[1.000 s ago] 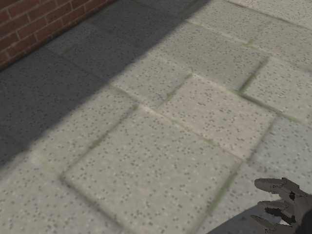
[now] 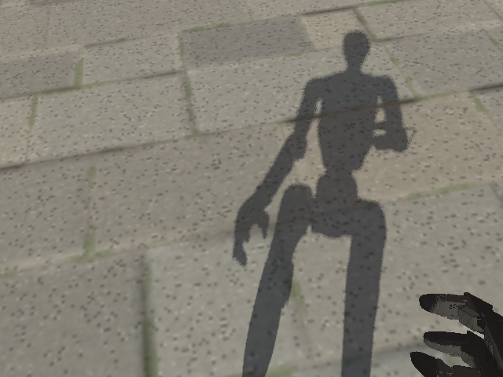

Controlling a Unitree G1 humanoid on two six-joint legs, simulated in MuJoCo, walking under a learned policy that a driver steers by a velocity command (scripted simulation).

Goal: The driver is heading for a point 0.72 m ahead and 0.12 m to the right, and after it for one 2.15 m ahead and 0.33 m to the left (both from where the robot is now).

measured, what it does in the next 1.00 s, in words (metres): walks ahead: left foot, then right foot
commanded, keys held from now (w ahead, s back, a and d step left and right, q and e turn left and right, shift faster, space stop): w+shift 0.16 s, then w+e+shift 0.38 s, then w+q+shift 0.46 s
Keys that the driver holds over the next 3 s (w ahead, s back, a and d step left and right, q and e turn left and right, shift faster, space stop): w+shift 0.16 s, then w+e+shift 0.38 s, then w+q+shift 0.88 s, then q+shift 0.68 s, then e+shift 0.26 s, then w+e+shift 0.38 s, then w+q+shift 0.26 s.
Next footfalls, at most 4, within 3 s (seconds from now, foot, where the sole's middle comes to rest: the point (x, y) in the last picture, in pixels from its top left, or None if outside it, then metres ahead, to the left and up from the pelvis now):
0.02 left None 0.24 0.14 -0.75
0.52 right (337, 304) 0.68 -0.10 -0.75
0.98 left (337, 173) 1.16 -0.09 -0.75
1.38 right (398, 107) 1.51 -0.33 -0.75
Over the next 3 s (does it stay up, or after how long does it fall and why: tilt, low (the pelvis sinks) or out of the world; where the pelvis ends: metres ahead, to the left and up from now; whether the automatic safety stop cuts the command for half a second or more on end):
stays up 2.01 -0.05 -0.02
